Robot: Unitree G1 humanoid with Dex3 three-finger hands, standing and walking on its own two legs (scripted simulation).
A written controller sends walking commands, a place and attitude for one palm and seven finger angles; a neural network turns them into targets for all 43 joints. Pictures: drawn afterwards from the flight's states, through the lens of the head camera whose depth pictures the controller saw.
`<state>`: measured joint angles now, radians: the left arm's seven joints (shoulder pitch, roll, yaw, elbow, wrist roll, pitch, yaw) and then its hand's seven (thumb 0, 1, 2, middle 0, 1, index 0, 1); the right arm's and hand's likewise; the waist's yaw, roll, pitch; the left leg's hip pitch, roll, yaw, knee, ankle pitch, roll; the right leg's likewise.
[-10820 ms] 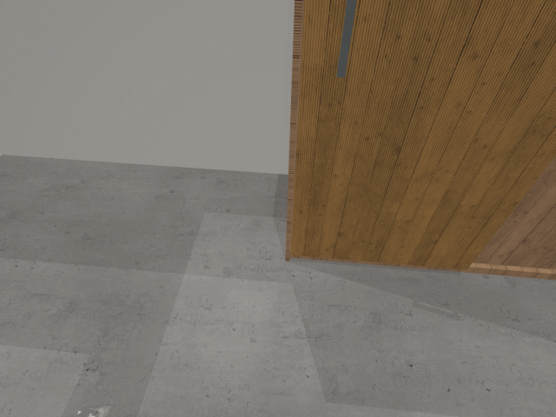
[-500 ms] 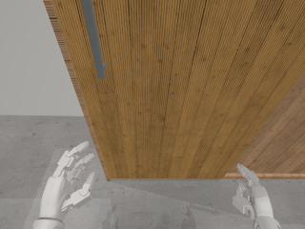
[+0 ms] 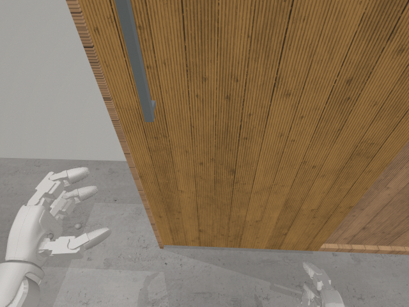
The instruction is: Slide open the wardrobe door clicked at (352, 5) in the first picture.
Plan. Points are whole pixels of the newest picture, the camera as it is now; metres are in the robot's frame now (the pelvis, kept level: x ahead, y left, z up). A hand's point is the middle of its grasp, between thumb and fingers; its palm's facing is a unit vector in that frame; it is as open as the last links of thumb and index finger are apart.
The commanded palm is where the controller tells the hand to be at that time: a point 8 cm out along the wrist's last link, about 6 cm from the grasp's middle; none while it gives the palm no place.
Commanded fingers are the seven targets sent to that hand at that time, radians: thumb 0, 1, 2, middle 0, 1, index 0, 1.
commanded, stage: raise the hand with hooked fingers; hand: left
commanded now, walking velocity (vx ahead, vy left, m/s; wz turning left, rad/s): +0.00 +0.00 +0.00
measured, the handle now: (135, 40) +0.49 +0.16 +0.29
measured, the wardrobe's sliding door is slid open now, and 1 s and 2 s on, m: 0.00 0.00 0.00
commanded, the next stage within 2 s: move the hooked fingers beside the handle in 1.22 s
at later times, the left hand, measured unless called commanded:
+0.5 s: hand (22, 168) +0.25 +0.27 +0.22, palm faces +0.12 -0.99 -0.10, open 13.8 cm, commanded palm +0.21 +0.31 +0.23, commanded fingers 0.00 -0.50 0.30 -0.30 -1.20 -0.30 -1.20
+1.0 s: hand (10, 139) +0.27 +0.28 +0.25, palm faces +0.10 -0.99 -0.09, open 14.0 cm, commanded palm +0.22 +0.32 +0.27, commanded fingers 0.00 -0.50 0.30 -0.30 -1.20 -0.30 -1.20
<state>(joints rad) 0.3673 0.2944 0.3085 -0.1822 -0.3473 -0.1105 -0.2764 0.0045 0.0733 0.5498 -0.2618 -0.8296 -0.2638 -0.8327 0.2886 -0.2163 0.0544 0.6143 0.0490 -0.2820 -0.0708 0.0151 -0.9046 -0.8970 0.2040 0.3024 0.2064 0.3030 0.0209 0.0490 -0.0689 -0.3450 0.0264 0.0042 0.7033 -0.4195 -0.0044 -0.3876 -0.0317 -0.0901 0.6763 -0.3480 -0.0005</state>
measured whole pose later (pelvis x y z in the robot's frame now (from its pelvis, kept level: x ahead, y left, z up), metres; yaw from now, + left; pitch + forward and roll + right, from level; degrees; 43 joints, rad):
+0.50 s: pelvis -0.01 +0.00 +0.02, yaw +1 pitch -3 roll -1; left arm -0.05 0.44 0.45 -0.08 -0.34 0.24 -0.36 -0.01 -0.46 0.32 -0.30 -1.17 -0.30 -1.17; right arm 0.18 -0.25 0.10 0.61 0.08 -0.26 -0.11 0.01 -0.91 -0.90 0.20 0.30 0.20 0.30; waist 0.08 0.06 -0.02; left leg -0.13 0.01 0.00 0.50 -0.32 0.00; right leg -0.17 -0.04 -0.10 0.49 -0.26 0.00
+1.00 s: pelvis -0.02 +0.00 +0.02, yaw +0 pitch -3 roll +0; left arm -0.23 0.52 0.52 0.06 -0.33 0.37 -0.42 -0.01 -0.50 0.30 -0.30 -1.20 -0.30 -1.20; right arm 0.20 -0.30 0.09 0.61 0.10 -0.20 -0.09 0.01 -0.91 -0.90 0.20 0.30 0.20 0.30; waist 0.06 0.06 -0.02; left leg -0.13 0.01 0.01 0.48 -0.29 0.00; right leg -0.18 -0.03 -0.09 0.48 -0.24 0.00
